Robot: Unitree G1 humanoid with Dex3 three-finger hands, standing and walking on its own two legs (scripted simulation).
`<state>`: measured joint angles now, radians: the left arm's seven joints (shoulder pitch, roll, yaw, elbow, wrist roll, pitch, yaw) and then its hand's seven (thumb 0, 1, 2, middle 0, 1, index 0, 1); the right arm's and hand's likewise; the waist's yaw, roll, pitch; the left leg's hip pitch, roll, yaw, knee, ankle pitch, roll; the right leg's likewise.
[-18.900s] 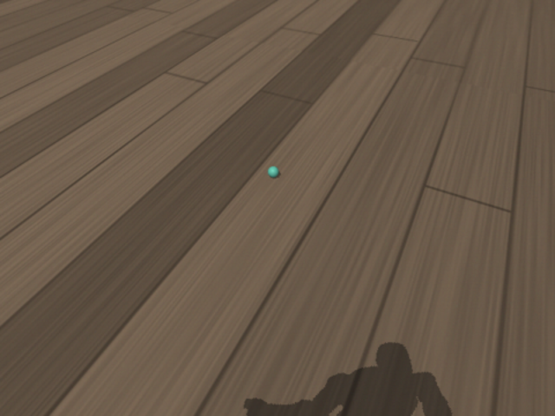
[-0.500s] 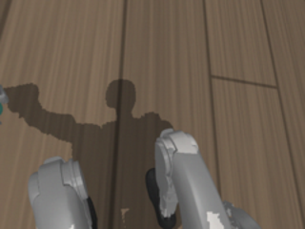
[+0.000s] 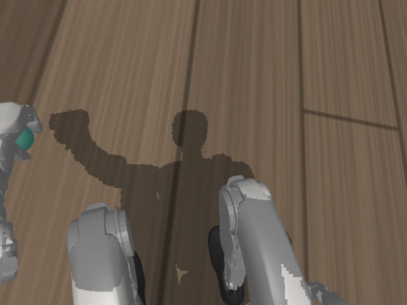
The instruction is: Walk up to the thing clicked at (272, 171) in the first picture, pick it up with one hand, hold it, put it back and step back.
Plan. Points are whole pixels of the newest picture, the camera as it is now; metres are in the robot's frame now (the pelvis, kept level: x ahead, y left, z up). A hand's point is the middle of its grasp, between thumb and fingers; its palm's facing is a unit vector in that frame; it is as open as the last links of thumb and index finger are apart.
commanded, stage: lift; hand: left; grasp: from above
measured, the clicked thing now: (16, 138) +0.48 +0.32 -0.16
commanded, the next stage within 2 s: hold in 1.54 s
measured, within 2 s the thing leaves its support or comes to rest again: neither
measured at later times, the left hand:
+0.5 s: hand out of the picture +0.40 +0.31 +0.00, palm faces -0.43 -0.10 -0.90, open 7.4 cm
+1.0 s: hand out of the picture +0.35 +0.27 +0.21, palm faces -0.42 -0.13 -0.90, open 7.3 cm
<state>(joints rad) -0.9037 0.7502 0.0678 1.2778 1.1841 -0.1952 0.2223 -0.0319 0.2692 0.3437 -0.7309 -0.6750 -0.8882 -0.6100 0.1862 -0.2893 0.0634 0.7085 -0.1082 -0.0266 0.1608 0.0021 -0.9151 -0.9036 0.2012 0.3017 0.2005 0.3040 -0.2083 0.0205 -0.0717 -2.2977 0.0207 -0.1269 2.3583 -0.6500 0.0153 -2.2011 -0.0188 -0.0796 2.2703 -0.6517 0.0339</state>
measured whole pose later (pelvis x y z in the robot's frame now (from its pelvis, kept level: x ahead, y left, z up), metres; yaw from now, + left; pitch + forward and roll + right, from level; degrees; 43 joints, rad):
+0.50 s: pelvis +0.00 +0.00 +0.09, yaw +3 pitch +33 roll -6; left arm -0.62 0.63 0.00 0.85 1.03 -0.11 0.05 -0.03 0.28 0.37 -0.69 -0.71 -0.86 -0.64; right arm 0.18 -0.28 -0.02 0.65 -0.02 0.03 0.08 0.00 -0.91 -0.91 0.20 0.30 0.20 0.30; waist -0.11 0.05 -0.17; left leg -2.00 0.03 -0.08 2.06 -0.63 0.02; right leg -1.93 -0.02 -0.05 1.99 -0.63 0.03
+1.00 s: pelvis +0.02 +0.00 +0.28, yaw +6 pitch +20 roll -3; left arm -0.35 0.48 -0.12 0.68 0.97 -0.01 0.05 -0.02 0.31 0.33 -0.67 -0.72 -0.85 -0.64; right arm 0.20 -0.24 -0.02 0.69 0.04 -0.01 -0.05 0.01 -0.91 -0.90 0.20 0.30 0.20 0.30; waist -0.07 0.05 -0.17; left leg -1.24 0.04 -0.03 1.42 -0.53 0.00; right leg -1.20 -0.02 -0.03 1.37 -0.52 0.02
